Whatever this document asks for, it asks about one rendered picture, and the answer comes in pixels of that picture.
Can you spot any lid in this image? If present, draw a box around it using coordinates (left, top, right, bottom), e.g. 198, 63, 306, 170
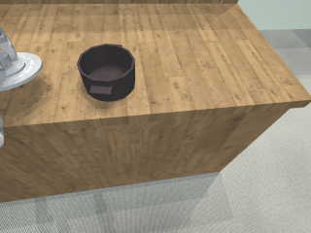
0, 52, 43, 91

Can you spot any table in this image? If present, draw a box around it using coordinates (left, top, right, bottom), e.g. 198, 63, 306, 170
0, 0, 311, 203

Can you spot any left robot hand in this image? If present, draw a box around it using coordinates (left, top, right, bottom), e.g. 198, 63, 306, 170
0, 27, 17, 72

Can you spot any knob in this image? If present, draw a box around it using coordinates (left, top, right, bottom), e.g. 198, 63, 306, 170
0, 51, 12, 67

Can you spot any pot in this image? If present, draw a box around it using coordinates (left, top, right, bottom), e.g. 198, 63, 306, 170
77, 44, 135, 102

